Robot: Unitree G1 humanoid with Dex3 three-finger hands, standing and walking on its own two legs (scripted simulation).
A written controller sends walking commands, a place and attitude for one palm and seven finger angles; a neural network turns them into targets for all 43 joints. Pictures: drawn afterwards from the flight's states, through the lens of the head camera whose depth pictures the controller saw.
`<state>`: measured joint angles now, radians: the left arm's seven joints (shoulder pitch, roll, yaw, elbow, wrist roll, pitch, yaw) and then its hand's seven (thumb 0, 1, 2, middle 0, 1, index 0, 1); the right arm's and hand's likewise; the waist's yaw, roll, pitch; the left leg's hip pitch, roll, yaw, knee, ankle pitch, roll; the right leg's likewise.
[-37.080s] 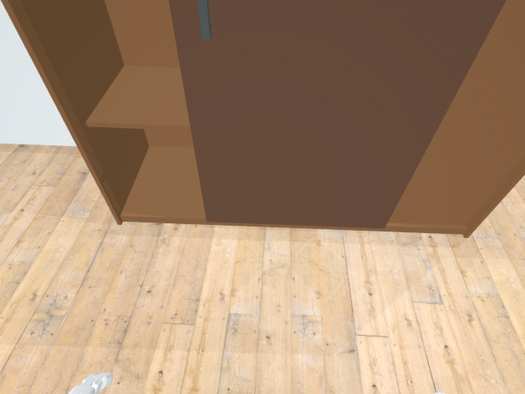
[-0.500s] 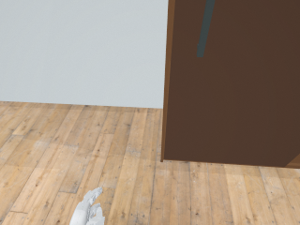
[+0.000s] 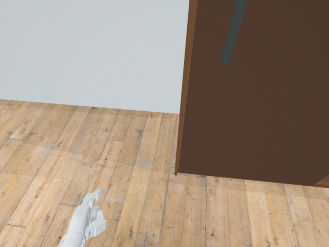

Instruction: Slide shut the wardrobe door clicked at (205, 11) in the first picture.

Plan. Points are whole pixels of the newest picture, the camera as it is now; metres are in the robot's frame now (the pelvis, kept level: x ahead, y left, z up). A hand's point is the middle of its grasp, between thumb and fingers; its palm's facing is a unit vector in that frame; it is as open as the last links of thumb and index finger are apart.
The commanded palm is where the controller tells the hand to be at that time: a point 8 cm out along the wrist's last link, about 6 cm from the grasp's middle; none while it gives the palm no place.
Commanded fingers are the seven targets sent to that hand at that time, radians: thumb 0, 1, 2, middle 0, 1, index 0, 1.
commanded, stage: stop stepping back and stand still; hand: right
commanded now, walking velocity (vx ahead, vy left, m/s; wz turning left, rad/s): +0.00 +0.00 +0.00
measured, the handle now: (235, 15) +0.62 -0.13 +0.26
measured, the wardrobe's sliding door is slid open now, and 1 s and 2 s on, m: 0.00 0.00 0.00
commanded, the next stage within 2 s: let the arm hang, fingers relaxed in 0.02 s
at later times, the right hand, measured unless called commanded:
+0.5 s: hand out of the picture -0.01 -0.19 -0.18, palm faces +0.04 +0.99 -0.16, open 7.0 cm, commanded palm none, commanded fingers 0.00 -0.90 -0.90 0.20 0.30 0.20 0.30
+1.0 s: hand out of the picture -0.01 -0.24 -0.16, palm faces +0.04 +0.96 -0.28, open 7.4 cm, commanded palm none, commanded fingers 0.00 -0.90 -0.90 0.20 0.30 0.20 0.30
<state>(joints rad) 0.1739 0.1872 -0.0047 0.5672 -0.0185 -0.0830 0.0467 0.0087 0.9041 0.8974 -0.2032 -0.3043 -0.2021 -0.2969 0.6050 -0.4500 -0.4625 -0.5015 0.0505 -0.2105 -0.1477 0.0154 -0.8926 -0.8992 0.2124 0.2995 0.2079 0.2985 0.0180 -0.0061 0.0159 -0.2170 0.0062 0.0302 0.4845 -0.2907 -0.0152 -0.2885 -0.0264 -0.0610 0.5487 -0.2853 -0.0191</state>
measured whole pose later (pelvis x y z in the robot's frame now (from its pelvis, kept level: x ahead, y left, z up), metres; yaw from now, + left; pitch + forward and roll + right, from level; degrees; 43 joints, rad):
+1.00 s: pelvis -0.04 -0.02 +0.01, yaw -2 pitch -1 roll +1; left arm 0.17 0.25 0.02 1.09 0.02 0.00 0.00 0.00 0.91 0.90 -0.20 -0.30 -0.20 -0.30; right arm 0.18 -0.26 -0.02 1.12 -0.02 0.00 -0.01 0.01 -0.91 -0.90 0.20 0.30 0.20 0.30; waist 0.00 -0.02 0.03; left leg -0.19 0.05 0.04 0.41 -0.20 -0.03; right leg -0.24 0.03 -0.05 0.41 -0.15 -0.05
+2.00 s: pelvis +0.02 +0.02 +0.01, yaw -2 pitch -1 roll +0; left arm 0.09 0.31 0.00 1.13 0.02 -0.01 0.01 0.00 0.91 0.90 -0.20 -0.30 -0.20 -0.30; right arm 0.11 -0.28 -0.01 1.13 -0.01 -0.01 -0.01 0.01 -0.91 -0.90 0.20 0.30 0.20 0.30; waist 0.01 -0.01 0.05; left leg -0.05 0.01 0.06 0.29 -0.23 0.01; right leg -0.11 -0.01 -0.04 0.30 -0.18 0.00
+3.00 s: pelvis +0.00 +0.01 +0.01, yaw -1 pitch -2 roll +0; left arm 0.10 0.32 0.00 1.14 0.02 -0.01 0.01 0.00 0.91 0.90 -0.20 -0.30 -0.20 -0.30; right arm 0.10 -0.31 -0.01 1.14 -0.01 -0.01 0.00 0.01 -0.91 -0.90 0.20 0.30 0.20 0.30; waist 0.01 0.00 0.06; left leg -0.05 0.01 0.04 0.27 -0.19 0.00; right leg -0.11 -0.01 -0.05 0.29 -0.15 0.00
